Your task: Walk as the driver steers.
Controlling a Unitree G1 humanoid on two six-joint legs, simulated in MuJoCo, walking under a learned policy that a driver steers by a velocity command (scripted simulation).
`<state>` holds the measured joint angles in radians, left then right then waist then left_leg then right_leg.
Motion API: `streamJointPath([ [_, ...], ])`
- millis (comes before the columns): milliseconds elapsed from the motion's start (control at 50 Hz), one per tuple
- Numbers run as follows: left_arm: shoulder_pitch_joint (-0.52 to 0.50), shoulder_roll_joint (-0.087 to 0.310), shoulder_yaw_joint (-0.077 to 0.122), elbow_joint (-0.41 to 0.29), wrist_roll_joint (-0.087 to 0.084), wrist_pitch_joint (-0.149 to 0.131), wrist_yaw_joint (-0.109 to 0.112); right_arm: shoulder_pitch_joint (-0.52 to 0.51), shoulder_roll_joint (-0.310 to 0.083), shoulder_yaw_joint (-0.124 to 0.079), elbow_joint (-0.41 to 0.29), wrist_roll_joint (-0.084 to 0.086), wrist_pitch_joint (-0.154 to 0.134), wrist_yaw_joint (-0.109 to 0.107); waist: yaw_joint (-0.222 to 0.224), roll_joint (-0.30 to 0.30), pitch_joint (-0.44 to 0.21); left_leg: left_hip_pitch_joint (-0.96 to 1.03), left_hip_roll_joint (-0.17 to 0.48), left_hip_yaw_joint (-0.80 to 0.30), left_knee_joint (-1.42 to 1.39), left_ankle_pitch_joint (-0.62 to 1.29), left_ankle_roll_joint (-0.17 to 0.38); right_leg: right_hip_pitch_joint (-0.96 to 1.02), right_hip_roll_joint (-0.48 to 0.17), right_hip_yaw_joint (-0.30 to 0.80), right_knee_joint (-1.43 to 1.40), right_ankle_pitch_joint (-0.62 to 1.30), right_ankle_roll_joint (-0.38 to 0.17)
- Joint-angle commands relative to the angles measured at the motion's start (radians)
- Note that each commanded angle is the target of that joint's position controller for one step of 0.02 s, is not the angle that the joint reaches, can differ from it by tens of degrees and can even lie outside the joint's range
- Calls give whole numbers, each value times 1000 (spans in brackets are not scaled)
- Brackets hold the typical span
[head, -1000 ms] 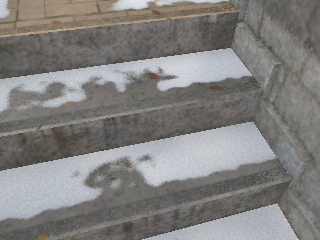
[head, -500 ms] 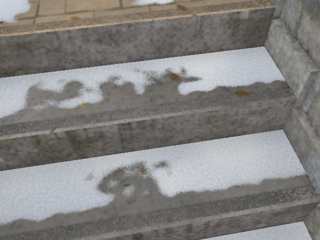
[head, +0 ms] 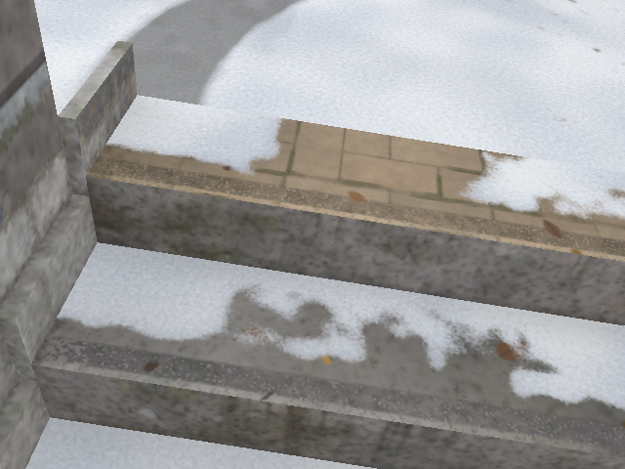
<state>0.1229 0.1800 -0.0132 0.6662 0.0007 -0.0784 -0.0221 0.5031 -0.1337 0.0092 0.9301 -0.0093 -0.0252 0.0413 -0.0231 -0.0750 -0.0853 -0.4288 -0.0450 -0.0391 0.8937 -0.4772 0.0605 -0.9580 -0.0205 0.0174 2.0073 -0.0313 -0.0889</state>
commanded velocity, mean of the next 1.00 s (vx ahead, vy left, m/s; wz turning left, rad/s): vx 0.49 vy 0.00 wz -0.15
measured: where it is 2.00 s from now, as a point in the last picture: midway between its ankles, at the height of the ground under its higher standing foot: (428, 140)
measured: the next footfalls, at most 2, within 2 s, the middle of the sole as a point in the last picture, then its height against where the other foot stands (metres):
right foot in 0.36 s outside the picture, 0.17 m higher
left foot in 0.80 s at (206, 322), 0.17 m higher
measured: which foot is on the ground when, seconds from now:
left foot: down 0.00-0.38, up 0.40-0.78, down 0.80-1.00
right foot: up 0.00-0.34, down 0.36-0.82, up 0.84-1.00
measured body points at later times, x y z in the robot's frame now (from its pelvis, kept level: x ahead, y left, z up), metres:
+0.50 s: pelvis +0.30 -0.01 +0.16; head +0.28 +0.00 +0.61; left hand +0.37 +0.25 +0.02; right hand +0.40 -0.24 +0.04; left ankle +0.22 +0.13 -0.32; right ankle +0.34 -0.09 -0.53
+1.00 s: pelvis +0.59 +0.05 +0.33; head +0.59 +0.07 +0.78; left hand +0.79 +0.26 +0.21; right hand +0.57 -0.24 +0.21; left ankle +0.66 +0.16 -0.36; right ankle +0.51 -0.07 -0.09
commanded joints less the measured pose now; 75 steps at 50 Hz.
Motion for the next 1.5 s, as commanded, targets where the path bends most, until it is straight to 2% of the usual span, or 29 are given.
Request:
streamJointPath([
  [20,116,24,-4,25,15,21,11,-109,-16,6,-63,-19,-26,-19,85,156,151,-88,172,-267,-476,66,94,-185,-32,16,-23,106,29],
  [140,-211,-136,-79,-92,-20,-11,-3,180,-3,16,84,-19,-6,-21,-70,135,220,295,243,-297,-575,76,131,-732,-6,-8,298,-182,51],
  [240,-412,-176,-119,-240,5,-11,-18,245,-71,-9,122,19,18,-92,-77,228,131,318,278,-241,-886,388,173,-410,-114,-173,-261,-127,71],
  [300,-202,-62,-63,-178,-12,-35,-30,170,-117,6,116,8,-10,-75,84,329,-121,284,250,-24,-694,1877,163,439,88,-308,-598,-281,-37],
  [340,31,143,23,-90,-4,1,-20,55,-243,-28,94,-10,-28,-79,230,400,-133,507,282,-60,-392,2198,153,520,117,-178,-962,-408,-71],
  [360,172,181,41,-14,22,14,-20,-46,-249,-41,48,-21,-48,-73,278,327,-158,378,264,-82,-174,2104,154,700,45,6,-1092,-380,-111],
  [380,370,232,61,66,68,32,-7,-8,-152,-29,32,-18,-92,-47,256,-89,-292,-10,72,-104,227,1293,104,1085,-216,484,-1296,-84,-295],
  [400,483,208,62,124,90,57,40,-91,-81,-22,39,-25,-132,3,294,-276,-345,-229,-163,-230,810,355,38,1118,-349,1015,-1676,-27,-438],
  [440,377,5,12,227,25,42,41,-296,-23,-5,-137,12,-132,45,131,5,-13,-558,-53,-250,1202,294,95,821,-303,782,-1673,-510,-285],
  [500,204,-143,-17,306,52,38,12,-211,77,55,-204,6,-76,9,-63,103,158,-706,18,-195,1383,244,139,524,-192,370,-1684,-458,-129],
  [560,81,-76,-23,285,46,40,-16,-284,59,86,-257,19,-63,-15,-124,125,246,-752,94,-53,1195,352,57,261,-106,71,-1724,-301,-71],
  [640,289,44,-10,363,46,35,2,-496,122,133,-380,-17,-70,-58,-36,15,255,-990,157,53,1390,343,-25,392,-114,174,-1770,-346,-96],
  [720,504,141,51,344,-43,20,48,-830,60,139,-489,-52,-107,-60,104,-13,54,-580,204,183,663,284,-80,518,-204,275,-2009,-155,-165],
  [740,412,153,62,318,-69,21,56,-783,42,126,-458,-34,-95,-52,69,-37,23,-446,187,209,453,155,-62,610,-196,203,-2018,19,-143],
  [800,353,241,78,327,-16,19,69,-332,-225,-24,-368,5,-88,-53,-185,-286,-289,43,46,84,163,-57,13,959,-169,113,-1503,1286,-64],
  [820,253,197,75,271,1,0,62,-106,-323,-68,-306,-15,-88,-38,-266,-94,-395,337,207,-262,21,-132,90,759,-151,129,-1170,1049,-63],
  [840,206,-15,54,172,9,-22,25,-19,-379,-96,-243,-34,-71,-51,-192,433,-480,615,484,-904,-454,-214,237,281,90,127,-696,4,-14],
  [860,256,-49,56,237,8,-48,-16,-67,-341,-105,-231,-65,-54,-68,-151,291,-488,568,567,-1179,-614,-142,270,188,135,357,-211,-56,11],
  [900,151,-118,25,136,-19,-10,-22,-246,-161,-77,-169,-5,-19,-71,-43,129,-130,267,559,-773,-529,-119,155,-3,59,211,94,9,22],
  [960,162,-79,25,75,-74,33,-8,-220,46,-25,-33,-20,-18,-49,64,150,56,82,436,-260,-447,107,49,-102,34,170,251,-37,-36],
  [1080,145,-92,2,25,-28,88,14,-237,-37,-34,-49,-36,-9,-79,127,119,188,-27,352,199,-498,258,9,-212,34,143,-15,68,55],
  [1160,-33,-121,-13,-64,-40,111,52,-6,-147,-51,-35,-37,-32,-100,8,225,227,250,442,140,-580,83,36,-499,-17,61,157,-5,98],
  [1300,-332,-113,-49,-277,-62,116,-39,35,-173,-63,-70,-12,46,-135,-68,162,271,396,419,238,-841,143,64,-397,-216,-109,-301,-199,89],
  [1340,-393,-116,-51,-307,-65,100,-72,56,-195,-74,-12,25,54,-143,-46,224,264,268,400,309,-933,528,106,80,-158,-279,-664,-330,17],
  [1380,-212,2,16,-272,-81,94,-60,64,-362,-100,31,33,10,-131,113,329,102,456,441,312,-666,1819,113,305,15,-349,-671,-442,-106],
  [1420,186,200,110,-171,-55,98,-42,29,-373,-101,-33,52,-48,-116,275,316,-195,297,361,238,-205,1764,57,873,100,-16,-993,-329,-220],
  [1440,226,337,153,-151,-35,99,-11,49,-233,-57,-86,30,-89,-93,193,-87,-338,-75,121,121,247,859,-48,1180,-141,724,-1438,-724,-356],
  [1460,213,260,118,-121,3,79,26,-3,-225,-68,-72,8,-145,-54,143,-117,-511,-76,9,-147,684,365,-59,1182,-256,1083,-1749,-856,-307],
  [1500,253,103,70,43,-1,31,-14,-177,-102,-62,-150,64,-144,-35,77,-17,-221,-217,51,-165,996,350,17,883,-267,784,-1713,-586,-128],
])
